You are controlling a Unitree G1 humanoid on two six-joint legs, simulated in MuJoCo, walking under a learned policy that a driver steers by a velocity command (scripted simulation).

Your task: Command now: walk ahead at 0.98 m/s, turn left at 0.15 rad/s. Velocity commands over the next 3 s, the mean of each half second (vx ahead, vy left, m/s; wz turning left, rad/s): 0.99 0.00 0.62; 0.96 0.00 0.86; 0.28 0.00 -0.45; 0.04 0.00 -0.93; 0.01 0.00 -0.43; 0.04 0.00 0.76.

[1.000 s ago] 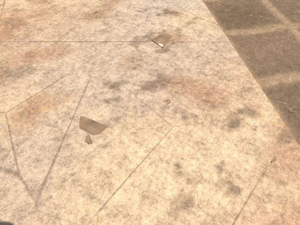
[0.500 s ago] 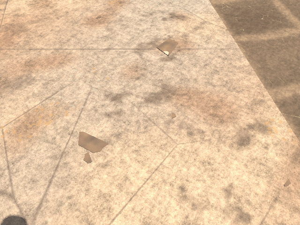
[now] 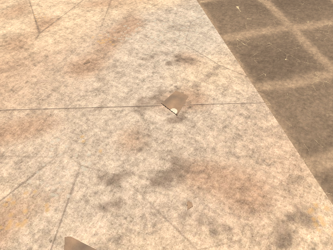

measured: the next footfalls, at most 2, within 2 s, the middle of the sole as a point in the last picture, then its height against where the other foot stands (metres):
right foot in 0.22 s outside the picture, level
left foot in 0.70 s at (123, 195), level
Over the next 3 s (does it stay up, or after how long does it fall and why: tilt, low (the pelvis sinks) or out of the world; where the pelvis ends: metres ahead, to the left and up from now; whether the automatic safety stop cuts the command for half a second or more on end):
stays up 1.07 0.46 0.01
